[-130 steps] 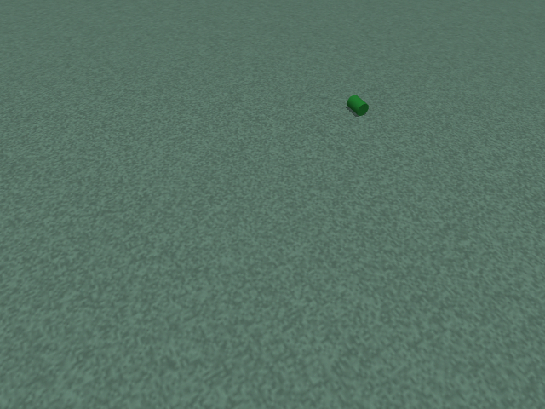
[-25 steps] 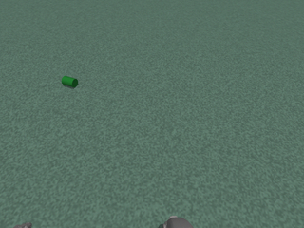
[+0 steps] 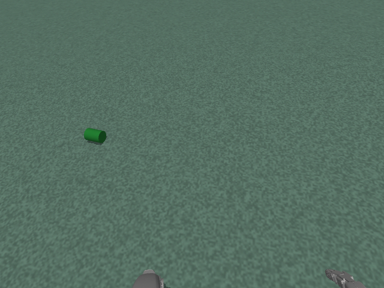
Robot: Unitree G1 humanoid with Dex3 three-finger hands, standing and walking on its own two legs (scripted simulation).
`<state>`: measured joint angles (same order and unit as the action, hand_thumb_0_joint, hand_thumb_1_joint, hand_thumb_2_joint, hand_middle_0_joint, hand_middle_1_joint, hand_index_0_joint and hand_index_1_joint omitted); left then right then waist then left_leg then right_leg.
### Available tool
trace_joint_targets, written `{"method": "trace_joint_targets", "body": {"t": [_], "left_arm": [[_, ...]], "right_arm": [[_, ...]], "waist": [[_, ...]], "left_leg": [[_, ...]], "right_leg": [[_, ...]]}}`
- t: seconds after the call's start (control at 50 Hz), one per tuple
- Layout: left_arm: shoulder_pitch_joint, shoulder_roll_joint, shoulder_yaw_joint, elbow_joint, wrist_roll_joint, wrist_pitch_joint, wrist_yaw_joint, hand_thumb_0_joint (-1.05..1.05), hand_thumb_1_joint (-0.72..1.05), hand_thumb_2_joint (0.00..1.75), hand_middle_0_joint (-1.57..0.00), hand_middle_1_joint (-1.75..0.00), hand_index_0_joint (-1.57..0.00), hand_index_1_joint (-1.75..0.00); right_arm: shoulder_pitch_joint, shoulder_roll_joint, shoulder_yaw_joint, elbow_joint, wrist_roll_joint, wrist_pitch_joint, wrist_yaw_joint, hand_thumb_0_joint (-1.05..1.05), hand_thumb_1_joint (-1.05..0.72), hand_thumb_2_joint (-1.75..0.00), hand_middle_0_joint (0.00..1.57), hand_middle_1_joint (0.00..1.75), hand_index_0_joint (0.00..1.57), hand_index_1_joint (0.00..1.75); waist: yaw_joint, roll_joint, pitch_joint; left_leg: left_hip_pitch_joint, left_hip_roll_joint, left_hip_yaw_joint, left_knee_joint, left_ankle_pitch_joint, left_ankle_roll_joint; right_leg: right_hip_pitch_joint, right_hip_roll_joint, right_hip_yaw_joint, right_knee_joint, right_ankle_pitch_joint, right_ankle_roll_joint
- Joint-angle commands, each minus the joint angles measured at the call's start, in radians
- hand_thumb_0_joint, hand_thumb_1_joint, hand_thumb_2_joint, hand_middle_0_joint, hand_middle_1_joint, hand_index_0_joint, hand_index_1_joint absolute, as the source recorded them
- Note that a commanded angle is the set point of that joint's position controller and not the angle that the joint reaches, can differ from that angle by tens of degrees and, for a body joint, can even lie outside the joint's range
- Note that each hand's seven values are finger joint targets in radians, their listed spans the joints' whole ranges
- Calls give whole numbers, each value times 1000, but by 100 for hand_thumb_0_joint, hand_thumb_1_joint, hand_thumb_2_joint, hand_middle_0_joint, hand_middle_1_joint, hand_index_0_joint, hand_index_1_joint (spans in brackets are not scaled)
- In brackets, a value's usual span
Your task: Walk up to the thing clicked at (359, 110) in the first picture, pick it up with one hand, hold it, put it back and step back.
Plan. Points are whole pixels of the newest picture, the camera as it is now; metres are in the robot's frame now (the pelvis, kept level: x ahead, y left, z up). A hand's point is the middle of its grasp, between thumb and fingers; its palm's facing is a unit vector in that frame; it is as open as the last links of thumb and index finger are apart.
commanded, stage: walk up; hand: left
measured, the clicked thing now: (95, 135) +1.22 +0.73 -0.72
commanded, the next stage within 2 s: none
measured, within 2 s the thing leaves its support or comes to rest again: neither
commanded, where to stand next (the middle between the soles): +0.73 +0.59 m, yaw -17 degrees
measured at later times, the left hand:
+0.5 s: hand (40, 218) +0.33 +0.43 -0.12, palm faces -0.15 -0.83 -0.54, open 7.4 cm
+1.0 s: hand (13, 177) +0.50 +0.61 -0.15, palm faces -0.21 -0.81 -0.55, open 7.4 cm
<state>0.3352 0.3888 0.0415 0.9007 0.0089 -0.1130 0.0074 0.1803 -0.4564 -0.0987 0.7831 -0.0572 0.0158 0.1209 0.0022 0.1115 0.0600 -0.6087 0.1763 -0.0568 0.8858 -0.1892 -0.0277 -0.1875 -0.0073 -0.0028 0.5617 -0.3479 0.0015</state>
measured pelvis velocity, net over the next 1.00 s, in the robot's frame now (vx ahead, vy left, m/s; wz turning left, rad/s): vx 0.38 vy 0.30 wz -0.21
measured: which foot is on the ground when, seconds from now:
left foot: up 0.00-0.10, down 0.12-0.48, up 0.50-0.84, down 0.86-1.00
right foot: down 0.00-0.14, up 0.16-0.46, down 0.48-0.88, up 0.90-1.00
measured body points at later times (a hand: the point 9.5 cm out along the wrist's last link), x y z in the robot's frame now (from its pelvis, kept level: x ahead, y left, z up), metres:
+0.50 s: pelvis +0.21 +0.14 -0.02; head +0.22 +0.09 +0.43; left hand +0.34 +0.47 -0.09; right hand +0.21 -0.19 -0.15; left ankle +0.17 +0.23 -0.72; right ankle +0.29 +0.03 -0.73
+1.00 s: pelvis +0.38 +0.30 -0.02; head +0.40 +0.30 +0.43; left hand +0.51 +0.65 -0.12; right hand +0.38 -0.05 -0.12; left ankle +0.44 +0.41 -0.73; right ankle +0.34 +0.14 -0.66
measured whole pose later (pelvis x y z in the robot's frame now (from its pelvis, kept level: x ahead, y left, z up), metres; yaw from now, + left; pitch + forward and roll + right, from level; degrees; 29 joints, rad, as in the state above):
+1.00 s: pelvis +0.38 +0.30 -0.02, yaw -12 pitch -1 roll +0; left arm 0.29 0.49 0.06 0.98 0.00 -0.06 0.08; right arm 0.24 -0.44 -0.12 0.79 -0.05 0.02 0.09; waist -0.05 0.01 0.07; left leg -0.41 0.08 0.11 0.81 -0.38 0.01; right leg -0.55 -0.05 0.06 1.23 -0.44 -0.05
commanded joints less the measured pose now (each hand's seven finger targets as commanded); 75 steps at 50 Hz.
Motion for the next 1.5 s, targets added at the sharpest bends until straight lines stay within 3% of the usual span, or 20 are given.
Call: {"method": "trace_joint_targets", "body": {"t": [0.0, 0.08, 0.12, 0.14, 0.22, 0.32, 0.42, 0.48, 0.5, 0.6, 0.76, 0.82, 0.84, 0.86, 0.88, 1.08, 1.16, 1.22, 1.32, 1.48], "left_arm": [[-19, 378, 109, -82, 6, -41, 39, 0, 90, 90, -20, -30, -20, -30], [-44, 331, 82, -91, 15, -21, 45, 0, 90, 90, -20, -30, -20, -30], [48, 208, 35, -92, -21, -16, 58, 0, 90, 90, -20, -30, -20, -30], [14, 269, 42, -59, -14, -12, 72, 0, 90, 90, -20, -30, -20, -30], [76, 308, 60, 30, -29, -5, 41, 0, 90, 90, -20, -30, -20, -30], [16, 265, 62, 0, -19, 8, 32, 0, 90, 90, -20, -30, -20, -30], [136, 277, 93, 30, -9, -1, 40, 0, 90, 90, -20, -30, -20, -30], [191, 426, 123, -32, 0, -10, 75, 0, 90, 90, -20, -30, -20, -30], [120, 423, 120, -48, -15, -2, 83, 0, 90, 90, -20, -30, -20, -30], [4, 358, 106, -74, -5, -12, 76, 0, 90, 90, -20, -30, -20, -30], [-8, 435, 124, -84, 20, -20, 77, 0, 90, 90, -20, -30, -20, -30], [-128, 426, 115, -96, 23, -5, 82, 0, 90, 90, -20, -30, -20, -30], [-91, 334, 87, -86, 27, 5, 84, 0, 90, 90, -20, -30, -20, -30], [-55, 208, 47, -100, 8, 7, 83, 0, 90, 90, -20, -30, -20, -30], [-66, 270, 53, -84, -9, 11, 107, 0, 90, 90, -20, -30, -20, -30], [-1, 259, 57, -4, -22, 12, 76, 0, 90, 90, -20, -30, -20, -30], [173, 266, 86, 26, -19, 7, 87, 0, 90, 90, -20, -30, -20, -30], [147, 423, 122, -50, -5, 12, 119, 0, 90, 90, -20, -30, -20, -30], [-19, 348, 102, -79, 2, -2, 112, 0, 90, 90, -20, -30, -20, -30], [-37, 441, 140, -87, 32, -3, 96, 0, 90, 90, -20, -30, -20, -30]], "right_arm": [[-95, -153, -59, -107, 5, -35, 16, 0, -90, -90, 20, 30, 20, 30], [175, -228, -109, -17, 2, -41, 3, 0, -90, -90, 20, 30, 20, 30], [229, -360, -137, -24, 11, -50, -26, 0, -90, -90, 20, 30, 20, 30], [156, -356, -143, -36, 34, -42, -31, 0, -90, -90, 20, 30, 20, 30], [20, -236, -83, -76, 30, -52, -45, 0, -90, -90, 20, 30, 20, 30], [35, -214, -63, -87, 6, -46, -40, 0, -90, -90, 20, 30, 20, 30], [-57, -174, -39, -129, 10, -24, -30, 0, -90, -90, 20, 30, 20, 30], [67, -146, -23, -126, 5, -1, -39, 0, -90, -90, 20, 30, 20, 30], [49, -216, -49, -111, 0, 12, -46, 0, -90, -90, 20, 30, 20, 30], [107, -212, -63, -34, 1, 17, -34, 0, -90, -90, 20, 30, 20, 30], [1, -192, -81, -75, 0, 21, 1, 0, -90, -90, 20, 30, 20, 30], [175, -201, -103, -28, -3, 16, -6, 0, -90, -90, 20, 30, 20, 30], [299, -234, -121, 18, -8, 7, -17, 0, -90, -90, 20, 30, 20, 30], [334, -348, -141, 3, -21, -5, -31, 0, -90, -90, 20, 30, 20, 30], [216, -416, -147, -25, 17, -9, -42, 0, -90, -90, 20, 30, 20, 30], [106, -197, -65, -94, -7, -11, -61, 0, -90, -90, 20, 30, 20, 30], [-12, -164, -47, -149, 2, 11, -52, 0, -90, -90, 20, 30, 20, 30], [130, -171, -49, -140, 1, 36, -64, 0, -90, -90, 20, 30, 20, 30], [161, -209, -72, -54, 6, 55, -52, 0, -90, -90, 20, 30, 20, 30], [76, -197, -83, -79, -1, 63, -17, 0, -90, -90, 20, 30, 20, 30]], "waist": [[-3, -209, -3], [-168, -38, -149], [-178, 350, -170], [-137, 211, -163], [-43, 103, -56], [-54, 94, -26], [69, -85, -67], [75, -260, -105], [57, -191, -72], [-16, -207, -26], [-6, -263, -23], [-144, -213, -93], [-195, -6, -149], [-212, 355, -85], [-146, 348, -61], [-65, 91, -49], [76, -57, -101], [60, -170, -160], [-25, -170, 11], [-10, -300, -7]], "left_leg": [[108, 5, 17, -134, 61, 19], [618, -111, 122, -291, -107, 77], [787, 227, -467, -608, -301, 185], [662, 268, -531, -634, -429, 275], [427, 101, -98, -555, -160, 226], [397, 117, -24, -572, -72, 304], [148, 41, 93, -348, -119, 206], [-148, -165, 21, 294, -376, 40], [-166, -108, -35, 348, -364, 37], [-44, -28, -39, 273, -200, 16], [117, -22, 72, 10, -145, 20], [408, -83, 154, -132, -153, 40], [575, -123, 123, -241, -241, 47], [589, 117, -348, -531, -392, 93], [505, 218, -586, -678, -481, 185], [467, 96, -48, -456, 241, 270], [250, 15, 80, -234, 224, 168], [-112, -149, -34, 360, -439, -7], [-19, -91, -98, 382, -206, 17], [123, -36, 50, 88, -285, 11]], "right_leg": [[-124, -214, 179, -173, 155, -194], [-297, -139, 60, 261, 300, -117], [-676, 82, -17, 704, -205, -56], [-644, -5, 61, 791, -170, -77], [-451, -102, 21, 563, -10, -41], [-363, -93, -64, 307, 16, -17], [98, -37, -81, 58, 227, -49], [221, -453, 705, -293, -194, -223], [155, -469, 720, -297, -297, -289], [-59, -302, 286, -183, 43, -230], [-244, -250, 163, -106, -47, -222], [-377, -225, 85, 96, 9, -165], [-445, -142, -13, 392, 39, -117], [-693, 66, -29, 687, -221, -44], [-707, 39, 57, 783, -254, -72], [-367, -43, -80, 319, -41, -27], [77, -25, -68, -31, 254, -47], [216, -499, 700, -239, -120, -294], [-138, -285, 290, -202, -131, -198], [-306, -246, 166, -117, -261, -212]]}}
